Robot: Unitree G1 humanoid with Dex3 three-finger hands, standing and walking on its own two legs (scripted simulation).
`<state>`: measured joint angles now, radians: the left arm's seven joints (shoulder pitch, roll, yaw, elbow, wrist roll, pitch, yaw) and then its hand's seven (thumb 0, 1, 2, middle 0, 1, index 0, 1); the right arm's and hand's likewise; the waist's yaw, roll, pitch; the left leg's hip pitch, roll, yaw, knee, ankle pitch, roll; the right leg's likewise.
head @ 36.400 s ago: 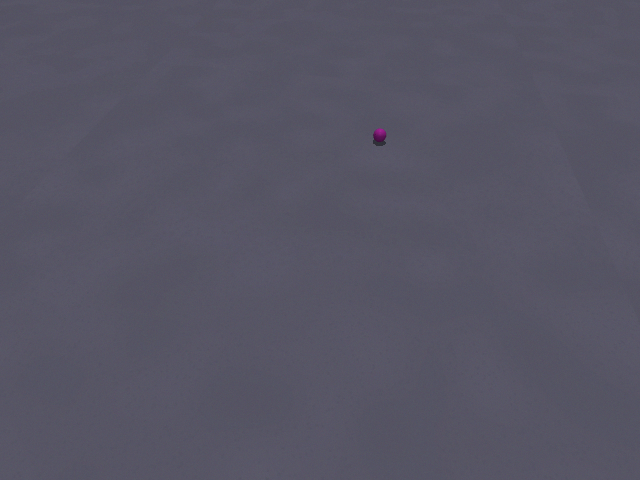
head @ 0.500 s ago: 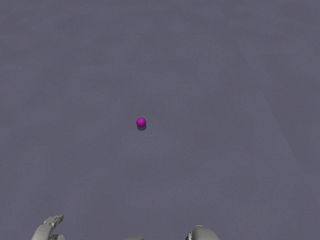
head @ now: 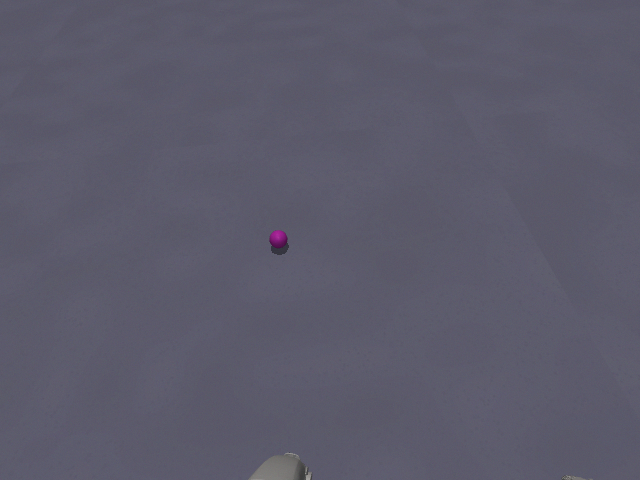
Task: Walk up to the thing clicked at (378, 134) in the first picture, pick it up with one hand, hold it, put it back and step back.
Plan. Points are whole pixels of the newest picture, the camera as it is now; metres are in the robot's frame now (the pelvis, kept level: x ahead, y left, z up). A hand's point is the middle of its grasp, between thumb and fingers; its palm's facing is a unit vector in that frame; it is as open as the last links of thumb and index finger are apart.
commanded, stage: step back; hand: left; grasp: from above
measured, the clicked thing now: (278, 239) +1.07 +0.27 -0.72
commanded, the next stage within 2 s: stand in 0.98 s
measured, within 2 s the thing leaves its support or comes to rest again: neither
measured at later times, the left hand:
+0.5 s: hand out of the picture +0.05 +0.27 -0.14, palm faces +0.07 -0.92 -0.38, open 7.4 cm
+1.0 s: hand out of the picture +0.12 +0.30 -0.14, palm faces +0.06 -0.93 -0.36, open 7.4 cm
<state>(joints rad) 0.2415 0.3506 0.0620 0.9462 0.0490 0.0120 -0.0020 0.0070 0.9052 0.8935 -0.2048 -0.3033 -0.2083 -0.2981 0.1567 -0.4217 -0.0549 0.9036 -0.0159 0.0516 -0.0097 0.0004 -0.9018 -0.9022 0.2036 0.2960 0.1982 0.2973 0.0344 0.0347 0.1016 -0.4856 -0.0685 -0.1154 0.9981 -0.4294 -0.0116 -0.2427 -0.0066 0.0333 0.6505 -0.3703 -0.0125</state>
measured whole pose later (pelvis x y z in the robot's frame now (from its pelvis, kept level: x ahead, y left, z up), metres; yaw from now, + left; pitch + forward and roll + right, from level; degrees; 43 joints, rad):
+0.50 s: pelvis +0.00 +0.00 +0.00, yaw +4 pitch -3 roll +0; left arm 0.19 0.36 0.06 0.99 0.04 -0.04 -0.01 0.01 0.91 0.89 -0.20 -0.30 -0.21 -0.30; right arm 0.22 -0.38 -0.05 1.00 -0.02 0.01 0.00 0.00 -0.90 -0.90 0.20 0.30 0.20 0.30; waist 0.01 0.03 0.06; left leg -0.34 -0.02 -0.08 0.84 -0.47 0.00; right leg -0.25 0.00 -0.03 0.59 -0.30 -0.02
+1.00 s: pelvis +0.04 +0.03 +0.01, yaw +3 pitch -2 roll +0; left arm 0.06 0.37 0.02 1.08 0.01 -0.02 0.00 0.01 0.91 0.89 -0.20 -0.30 -0.20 -0.30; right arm 0.02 -0.33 -0.02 1.08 -0.01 -0.01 0.00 0.00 -0.90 -0.90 0.21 0.30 0.20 0.30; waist 0.02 -0.01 0.08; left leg -0.21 0.01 0.01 0.49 -0.26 0.00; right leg -0.14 -0.03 0.00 0.47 -0.29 0.03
